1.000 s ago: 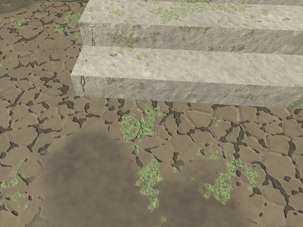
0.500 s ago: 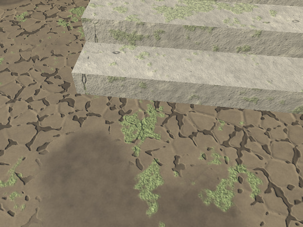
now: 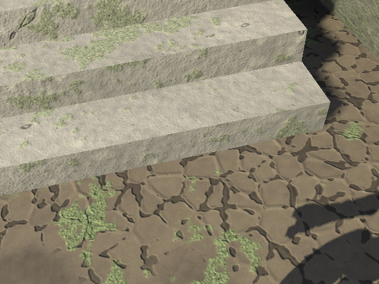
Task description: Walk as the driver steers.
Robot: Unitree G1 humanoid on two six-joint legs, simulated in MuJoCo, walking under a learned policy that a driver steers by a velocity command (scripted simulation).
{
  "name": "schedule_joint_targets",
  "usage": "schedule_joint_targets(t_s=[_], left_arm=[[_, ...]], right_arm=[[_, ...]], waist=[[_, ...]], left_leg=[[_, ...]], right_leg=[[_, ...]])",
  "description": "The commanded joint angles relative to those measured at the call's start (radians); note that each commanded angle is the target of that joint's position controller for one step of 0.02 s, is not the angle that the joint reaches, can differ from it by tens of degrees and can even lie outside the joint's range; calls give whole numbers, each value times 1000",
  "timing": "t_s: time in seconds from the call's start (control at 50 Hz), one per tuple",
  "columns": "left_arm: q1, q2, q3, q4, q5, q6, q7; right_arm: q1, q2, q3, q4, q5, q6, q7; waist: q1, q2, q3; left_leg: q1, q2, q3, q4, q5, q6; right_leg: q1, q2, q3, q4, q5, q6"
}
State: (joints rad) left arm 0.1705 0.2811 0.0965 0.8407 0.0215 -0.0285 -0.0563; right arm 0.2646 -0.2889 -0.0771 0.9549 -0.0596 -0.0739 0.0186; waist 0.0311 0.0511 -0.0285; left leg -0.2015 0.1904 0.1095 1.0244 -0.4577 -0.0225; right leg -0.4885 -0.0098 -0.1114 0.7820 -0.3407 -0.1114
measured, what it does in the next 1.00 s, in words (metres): walks ahead, turning left: left foot, then right foot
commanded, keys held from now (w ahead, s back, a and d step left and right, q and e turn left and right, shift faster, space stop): w+q+shift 0.94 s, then q+shift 0.06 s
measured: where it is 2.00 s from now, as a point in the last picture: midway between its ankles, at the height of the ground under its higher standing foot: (138, 103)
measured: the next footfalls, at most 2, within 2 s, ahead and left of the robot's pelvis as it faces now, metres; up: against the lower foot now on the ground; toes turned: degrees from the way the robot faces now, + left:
left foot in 0.42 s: +0.52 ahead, -0.04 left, +0.00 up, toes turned +9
right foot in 0.82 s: +0.93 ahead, -0.12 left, +0.00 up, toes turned +29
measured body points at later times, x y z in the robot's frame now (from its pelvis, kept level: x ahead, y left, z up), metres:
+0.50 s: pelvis +0.41 -0.05 -0.01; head +0.43 -0.06 +0.44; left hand +0.46 +0.22 -0.13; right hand +0.47 -0.32 -0.15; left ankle +0.48 -0.04 -0.71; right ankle +0.20 -0.15 -0.55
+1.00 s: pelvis +0.83 -0.02 +0.03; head +0.86 -0.01 +0.48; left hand +0.72 +0.25 -0.09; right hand +1.13 -0.17 -0.07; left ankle +0.74 +0.03 -0.57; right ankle +0.89 -0.14 -0.71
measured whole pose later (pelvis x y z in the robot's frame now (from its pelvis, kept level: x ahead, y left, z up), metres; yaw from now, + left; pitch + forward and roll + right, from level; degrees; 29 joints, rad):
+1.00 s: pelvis +0.83 -0.02 +0.03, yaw +36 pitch +3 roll -3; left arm 0.32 0.29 0.05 0.81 0.05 -0.11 0.01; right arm 0.15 -0.36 -0.08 0.74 -0.04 -0.03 0.03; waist 0.00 0.07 0.02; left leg -0.67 0.01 -0.01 1.44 -0.28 0.09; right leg -0.23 -0.02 -0.11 0.44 -0.25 0.02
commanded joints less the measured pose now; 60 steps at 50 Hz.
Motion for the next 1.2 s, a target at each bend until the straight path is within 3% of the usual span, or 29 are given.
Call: schedule_joint_targets(t_s=[0.02, 0.04, 0.08, 0.14, 0.22, 0.32, 0.38, 0.42, 0.44, 0.46, 0.48, 0.5, 0.52, 0.56, 0.66, 0.74, 0.78, 0.8, 0.82, 0.84, 0.86, 0.88, 0.9, 0.94, 1.0, 1.06, 1.14, 1.18, 1.2], left_arm=[[278, 204, 36, 23, 3, -13, 32], [242, 180, 32, 13, 7, -22, 37], [162, 112, 6, -6, -2, -54, 40], [242, 76, -6, 29, -6, -84, 35], [333, 52, -23, 59, 1, -102, 40], [287, 59, -49, 72, -1, -117, 78], [218, 152, -23, 60, 21, -87, 129], [13, 218, 7, 4, 29, -54, 135], [-155, 90, -23, -47, 30, -75, 99], [-43, -59, -70, -137, 17, -100, 74], [55, -44, -90, -188, 0, -123, 54], [48, 41, -85, -160, 18, -142, 39], [-1, 67, -77, -163, 35, -135, 36], [-32, 57, -93, -174, 74, -86, 38], [-276, -1, -134, -288, 22, -61, 34], [-310, 19, -129, -313, 4, -67, 57], [-131, 92, -97, -272, 8, -79, 79], [53, 142, -71, -227, 9, -86, 89], [303, 205, -38, -157, 28, -89, 104], [439, 233, -30, -108, 65, -90, 110], [263, 285, -12, -147, 75, -89, 95], [101, 137, -27, -200, 72, -85, 83], [63, 59, -46, -198, 50, -84, 73], [147, 33, -53, -112, 41, -92, 70], [197, 25, -50, -44, 5, -119, 53], [111, 45, -47, -45, 5, -112, 59], [307, 57, -53, 44, 42, -84, 79], [471, 72, -53, 103, 79, -53, 89], [465, 73, -58, 108, 94, -33, 97]], right_arm=[[-168, -44, 20, -194, -6, -53, 24], [-96, -50, 20, -146, -2, -52, 21], [-42, -36, 25, -107, 0, -14, 33], [-113, -31, 23, -110, 39, 38, 44], [-247, 0, 32, -151, 71, 31, 44], [-247, -6, 51, -167, 55, 20, 43], [42, -107, 18, -95, 60, 41, 29], [482, -189, -35, 17, 71, 50, 17], [466, -129, -30, 68, 97, 69, 9], [267, -145, -19, 11, 61, 59, 12], [178, -171, -26, -34, 40, 54, -1], [149, -89, -18, -55, 23, 47, -10], [115, -66, -10, -50, 24, 36, -10], [106, -94, -7, -55, 45, 1, -18], [145, -123, -19, -68, 68, -33, -6], [188, -162, -45, -75, 66, -27, 7], [148, -183, -53, -92, 55, -31, -1], [65, -211, -60, -112, 58, -36, 4], [-17, -156, -47, -145, 63, -49, 5], [-72, 46, 10, -204, 56, -57, -8], [109, 24, 25, -266, 110, -49, -15], [66, -48, 23, -209, 71, -11, -26], [-5, -75, 16, -214, 44, 5, -12], [-104, -32, 21, -261, 14, 24, 15], [-142, -4, 32, -327, 10, 53, 17], [-226, -5, 43, -413, 17, 64, 26], [-467, 63, 89, -536, -1, 69, 1], [-526, 54, 102, -537, 3, 13, 7], [-466, 57, 113, -525, 12, -24, 23]], waist=[[68, -200, 1], [23, -102, -1], [-30, -117, 15], [-9, -72, 106], [28, -90, 160], [-40, -124, 117], [-205, -197, -36], [-459, -162, -125], [-421, 136, -8], [-158, 205, -20], [-103, 192, -150], [-71, -75, -29], [-27, -191, 63], [17, -226, 144], [-73, -89, 166], [-141, 15, 59], [-42, 48, -96], [87, 27, -172], [200, -17, -259], [197, -240, -250], [4, -458, -362], [-3, -232, -234], [5, -118, -125], [-2, -52, -21], [-45, -131, 19], [-91, -183, 67], [14, -159, 96], [87, -99, 36], [51, -72, -54]], left_leg=[[-770, -86, -116, 435, 131, 52], [-673, -37, -115, 347, 214, 61], [-559, 3, -119, 276, 312, 55], [-622, -14, -99, 208, 423, 59], [-626, -150, -82, -17, 517, 97], [-383, -243, 107, -310, 607, 164], [-118, -334, 137, -320, 489, 202], [247, -247, -40, -441, 405, 329], [376, -204, -143, -445, 399, 337], [448, -128, -540, -402, 504, 469], [528, 52, -937, -703, 25, 572], [346, 52, -967, -857, -195, 505], [161, 20, -878, -879, -170, 447], [-70, -65, -732, -891, -21, 406], [-292, -240, -433, -882, 499, 293], [-15, -222, -448, -727, 819, 224], [59, -218, -462, -476, 1057, 181], [-19, -243, -459, -261, 1004, 167], [-200, -279, -418, 4, 797, 161], [-461, -316, -346, 315, -71, 173], [-627, -299, -262, 423, -31, 162], [-642, -187, -226, 469, 105, 156], [-630, -168, -198, 439, 177, 144], [-648, -123, -188, 492, 198, 127], [-662, -134, -124, 466, 176, 97], [-606, -131, -91, 222, 222, 87], [-934, -133, -46, 329, -47, 123], [-1030, -233, 11, 248, -163, 139], [-768, -265, 1, -84, -92, 145]], right_leg=[[572, -281, 767, -592, -412, -167], [482, -247, 628, -571, -306, -121], [355, -176, 478, -607, -181, -50], [379, -133, 287, -659, 121, 37], [455, -91, 51, -693, 557, 110], [552, -114, -102, -681, 1241, 159], [672, -167, -119, -318, 1702, 177], [446, -123, -98, 428, 1483, 147], [29, 115, -51, 876, 220, 109], [-335, 147, 134, 1084, -105, 134], [-451, 102, 290, 1031, -106, 127], [-411, 31, 288, 860, -5, 92], [-349, -8, 269, 747, 21, 99], [-243, -64, 242, 594, 30, 137], [56, -70, 97, -16, 330, 185], [112, 14, 91, -259, 425, 158], [315, 53, 127, -265, 307, 132], [514, 32, 137, -301, 273, 115], [777, -53, 168, -243, 181, 101], [919, -331, 429, -265, 107, 123], [905, -518, 987, -482, -88, -3], [736, -459, 884, -515, -340, -45], [604, -388, 698, -525, -238, -32], [480, -310, 432, -533, 130, 3], [422, -276, 143, -489, 865, 47], [322, -230, -31, -535, 900, 75], [629, -263, -7, -540, 1038, 23], [934, -210, -2, -379, 1413, 9], [899, -166, -21, -218, 1554, 38]])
